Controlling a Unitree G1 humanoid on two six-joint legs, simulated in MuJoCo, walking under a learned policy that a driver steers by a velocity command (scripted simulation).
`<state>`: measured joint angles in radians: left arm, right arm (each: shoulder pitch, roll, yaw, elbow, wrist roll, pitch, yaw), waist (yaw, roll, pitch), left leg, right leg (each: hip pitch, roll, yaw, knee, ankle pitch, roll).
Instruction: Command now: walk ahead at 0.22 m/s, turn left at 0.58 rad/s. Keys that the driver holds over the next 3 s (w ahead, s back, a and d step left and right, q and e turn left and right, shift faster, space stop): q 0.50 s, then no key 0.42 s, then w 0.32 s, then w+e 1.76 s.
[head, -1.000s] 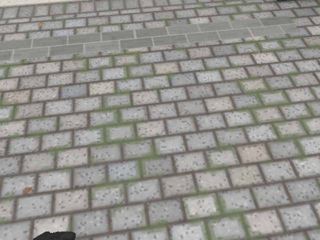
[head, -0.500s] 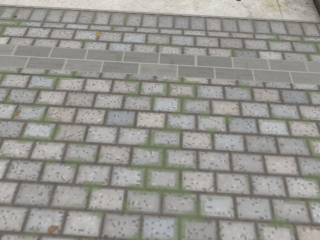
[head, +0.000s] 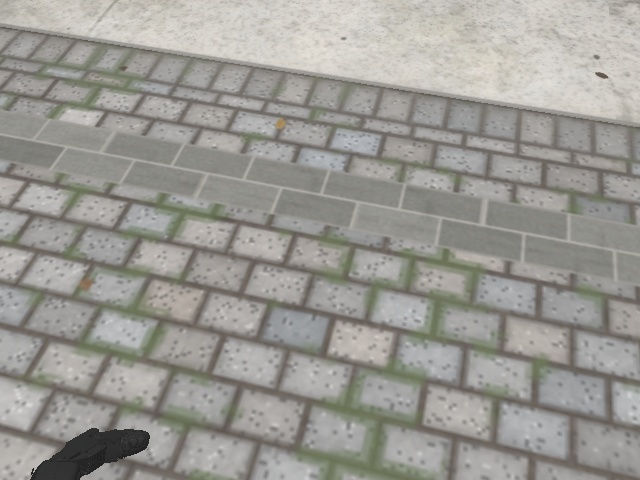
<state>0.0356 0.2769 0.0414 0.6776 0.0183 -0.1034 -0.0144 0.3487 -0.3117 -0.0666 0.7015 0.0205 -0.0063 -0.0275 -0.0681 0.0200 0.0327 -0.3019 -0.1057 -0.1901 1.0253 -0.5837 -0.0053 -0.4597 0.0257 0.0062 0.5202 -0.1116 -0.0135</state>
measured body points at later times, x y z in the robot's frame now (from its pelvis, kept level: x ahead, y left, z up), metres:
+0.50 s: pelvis +0.08 +0.03 +0.01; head +0.12 +0.08 +0.46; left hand +0.14 +0.36 -0.11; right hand +0.33 -0.19 -0.05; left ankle +0.09 +0.14 -0.72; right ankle +0.09 -0.12 -0.66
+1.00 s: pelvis +0.11 +0.02 +0.01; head +0.12 +0.01 +0.46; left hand +0.13 +0.30 -0.10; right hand +0.34 -0.17 -0.10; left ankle +0.08 +0.14 -0.72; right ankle +0.15 -0.10 -0.72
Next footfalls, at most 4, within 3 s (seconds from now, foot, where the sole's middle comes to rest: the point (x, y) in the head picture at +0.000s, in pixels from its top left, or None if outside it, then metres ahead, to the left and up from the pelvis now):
0.38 left None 0.12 0.15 -0.76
0.80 right None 0.19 -0.08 -0.76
1.66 right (280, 433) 0.55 0.08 -0.76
2.14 left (180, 331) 0.80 0.30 -0.76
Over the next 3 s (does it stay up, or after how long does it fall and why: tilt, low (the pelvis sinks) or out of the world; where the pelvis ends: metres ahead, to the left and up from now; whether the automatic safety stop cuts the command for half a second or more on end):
stays up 1.05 0.04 0.02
